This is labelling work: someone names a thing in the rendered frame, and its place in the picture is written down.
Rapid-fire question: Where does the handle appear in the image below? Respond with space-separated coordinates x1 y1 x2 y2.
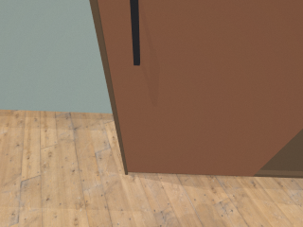
130 0 140 66

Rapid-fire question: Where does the wardrobe door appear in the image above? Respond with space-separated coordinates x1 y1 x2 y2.
98 0 303 177
260 129 303 171

